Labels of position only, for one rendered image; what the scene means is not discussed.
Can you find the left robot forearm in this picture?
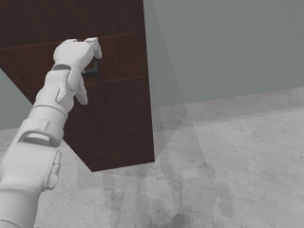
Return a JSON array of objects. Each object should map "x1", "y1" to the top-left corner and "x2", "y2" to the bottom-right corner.
[{"x1": 0, "y1": 61, "x2": 82, "y2": 181}]

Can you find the left robot upper arm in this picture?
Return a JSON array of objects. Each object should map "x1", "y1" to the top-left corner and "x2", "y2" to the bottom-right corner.
[{"x1": 0, "y1": 142, "x2": 63, "y2": 228}]

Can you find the handle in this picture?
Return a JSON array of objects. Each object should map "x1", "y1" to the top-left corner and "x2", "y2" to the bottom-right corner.
[{"x1": 81, "y1": 61, "x2": 99, "y2": 78}]

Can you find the drawer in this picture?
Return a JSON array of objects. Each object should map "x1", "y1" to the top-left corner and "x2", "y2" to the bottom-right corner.
[{"x1": 0, "y1": 32, "x2": 142, "y2": 91}]

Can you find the robot left hand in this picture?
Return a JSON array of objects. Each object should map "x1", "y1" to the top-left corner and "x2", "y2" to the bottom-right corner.
[{"x1": 53, "y1": 37, "x2": 102, "y2": 105}]

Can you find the cabinet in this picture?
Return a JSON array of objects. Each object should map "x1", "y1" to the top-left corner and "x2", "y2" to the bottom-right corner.
[{"x1": 0, "y1": 0, "x2": 155, "y2": 172}]

